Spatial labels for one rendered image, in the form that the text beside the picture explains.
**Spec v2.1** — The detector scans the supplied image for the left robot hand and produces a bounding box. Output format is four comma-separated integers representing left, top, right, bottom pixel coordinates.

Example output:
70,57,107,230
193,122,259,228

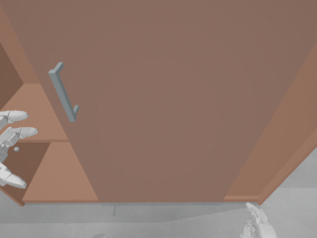
0,110,39,188

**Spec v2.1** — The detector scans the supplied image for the handle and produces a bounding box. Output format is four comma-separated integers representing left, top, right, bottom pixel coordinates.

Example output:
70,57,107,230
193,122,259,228
49,62,79,122

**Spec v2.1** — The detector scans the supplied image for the right robot hand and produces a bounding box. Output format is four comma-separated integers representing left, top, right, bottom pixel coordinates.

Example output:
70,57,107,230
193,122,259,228
240,202,277,238

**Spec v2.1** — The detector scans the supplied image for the wardrobe door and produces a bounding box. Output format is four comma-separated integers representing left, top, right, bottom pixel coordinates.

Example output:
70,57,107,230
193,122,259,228
0,0,317,203
226,42,317,196

